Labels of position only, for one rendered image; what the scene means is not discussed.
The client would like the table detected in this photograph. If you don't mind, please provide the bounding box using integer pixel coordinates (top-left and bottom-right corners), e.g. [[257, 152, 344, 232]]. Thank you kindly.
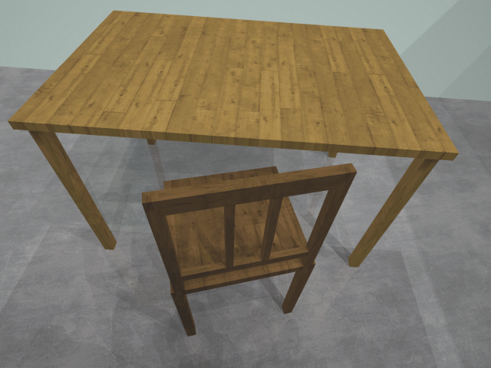
[[8, 11, 459, 268]]

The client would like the chair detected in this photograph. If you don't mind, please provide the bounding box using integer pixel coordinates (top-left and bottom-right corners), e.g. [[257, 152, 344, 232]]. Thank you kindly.
[[142, 163, 357, 337]]

